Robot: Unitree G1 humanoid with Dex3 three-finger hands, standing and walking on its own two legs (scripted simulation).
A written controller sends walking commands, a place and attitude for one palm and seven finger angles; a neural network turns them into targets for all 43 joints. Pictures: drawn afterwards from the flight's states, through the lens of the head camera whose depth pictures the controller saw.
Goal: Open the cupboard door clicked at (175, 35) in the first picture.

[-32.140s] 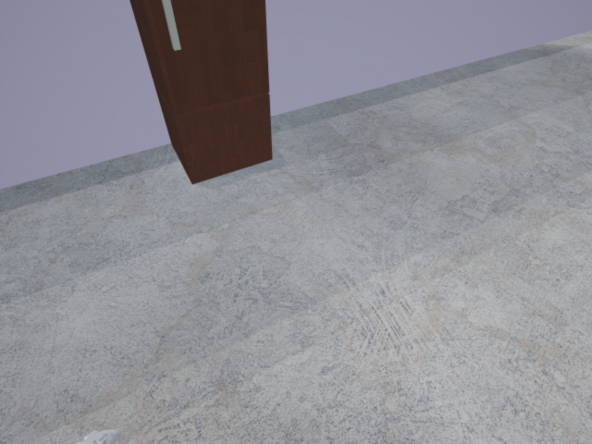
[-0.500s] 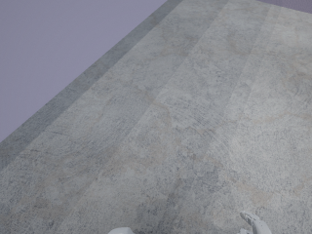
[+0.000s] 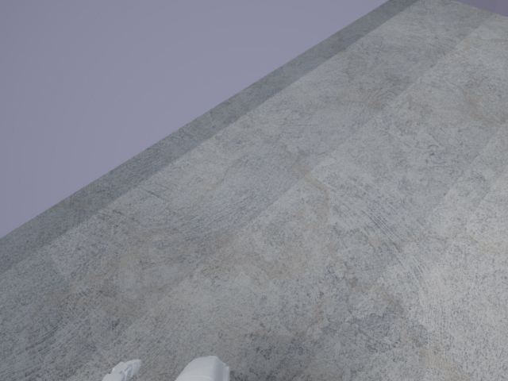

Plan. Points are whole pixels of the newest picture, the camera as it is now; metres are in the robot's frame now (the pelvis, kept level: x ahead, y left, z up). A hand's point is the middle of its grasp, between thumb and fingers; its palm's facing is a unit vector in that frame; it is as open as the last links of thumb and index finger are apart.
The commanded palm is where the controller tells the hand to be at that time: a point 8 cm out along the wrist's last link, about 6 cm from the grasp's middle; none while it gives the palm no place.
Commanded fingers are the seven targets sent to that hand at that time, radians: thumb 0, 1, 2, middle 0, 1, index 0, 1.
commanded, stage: turn to face it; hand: left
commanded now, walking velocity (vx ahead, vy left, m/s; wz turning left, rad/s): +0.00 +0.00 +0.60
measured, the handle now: out of the picture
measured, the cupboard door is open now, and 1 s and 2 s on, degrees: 42 42 42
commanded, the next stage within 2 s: none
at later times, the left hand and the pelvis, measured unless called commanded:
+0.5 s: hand out of the picture +0.07 +0.21 -0.15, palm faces +0.31 -0.90 -0.31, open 7.4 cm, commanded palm none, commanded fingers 0.00 0.90 0.90 -0.20 -0.30 -0.20 -0.30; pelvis +0.02 -0.03 -0.01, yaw +18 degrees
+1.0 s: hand out of the picture -0.06 +0.18 -0.18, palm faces +0.62 -0.74 -0.25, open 7.4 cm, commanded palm none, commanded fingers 0.00 0.90 0.90 -0.20 -0.30 -0.20 -0.30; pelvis +0.02 -0.03 +0.00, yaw +37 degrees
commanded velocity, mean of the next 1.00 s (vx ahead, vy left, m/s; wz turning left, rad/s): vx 0.00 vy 0.00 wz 0.60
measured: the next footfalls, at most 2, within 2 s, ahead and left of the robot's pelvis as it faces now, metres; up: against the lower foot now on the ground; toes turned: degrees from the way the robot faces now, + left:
left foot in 0.14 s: +0.03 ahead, +0.13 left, +0.00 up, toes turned +11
right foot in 0.46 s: +0.09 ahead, -0.13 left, +0.00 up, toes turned +15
